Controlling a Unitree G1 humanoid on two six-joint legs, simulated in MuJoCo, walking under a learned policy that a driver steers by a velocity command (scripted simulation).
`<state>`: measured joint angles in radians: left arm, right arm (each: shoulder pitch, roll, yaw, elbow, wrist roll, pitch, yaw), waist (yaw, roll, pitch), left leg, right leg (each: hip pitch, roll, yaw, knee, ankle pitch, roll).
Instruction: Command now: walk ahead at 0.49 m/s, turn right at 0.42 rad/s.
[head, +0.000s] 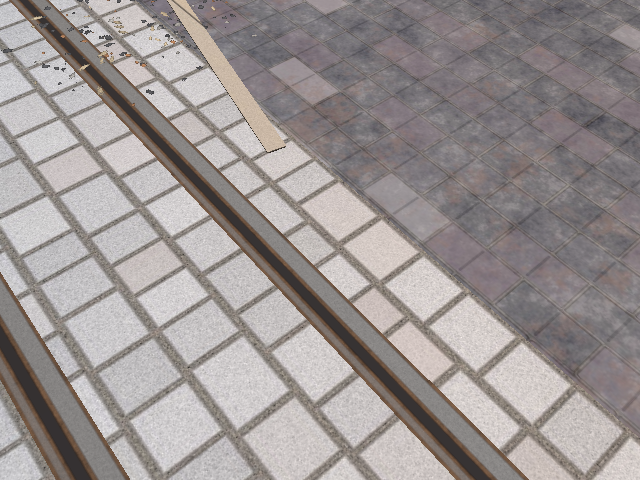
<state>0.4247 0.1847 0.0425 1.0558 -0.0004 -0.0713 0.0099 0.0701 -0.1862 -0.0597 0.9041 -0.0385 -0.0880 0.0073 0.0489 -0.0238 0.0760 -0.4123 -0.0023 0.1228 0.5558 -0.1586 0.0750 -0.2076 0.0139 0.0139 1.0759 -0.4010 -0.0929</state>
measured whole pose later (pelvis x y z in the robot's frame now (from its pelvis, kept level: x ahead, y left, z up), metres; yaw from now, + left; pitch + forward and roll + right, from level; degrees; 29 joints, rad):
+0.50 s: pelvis +0.26 -0.06 -0.01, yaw -17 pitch +1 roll +1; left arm 0.05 0.21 0.07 0.82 0.05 -0.03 -0.04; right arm 0.39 -0.20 -0.06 0.99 -0.02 -0.06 -0.01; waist -0.03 0.00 0.07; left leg -0.09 0.11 0.23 0.93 -0.49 -0.02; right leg -0.46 0.05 -0.13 0.64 -0.19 -0.16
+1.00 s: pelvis +0.53 -0.14 +0.00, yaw -35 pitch +2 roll +0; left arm 0.49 0.27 0.08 0.90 0.01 -0.05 0.01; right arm -0.02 -0.23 -0.02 0.70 -0.03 -0.05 0.02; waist 0.11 0.02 0.04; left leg -0.53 0.00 -0.01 0.54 -0.09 0.01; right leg 0.07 0.13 0.23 0.36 -0.42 -0.11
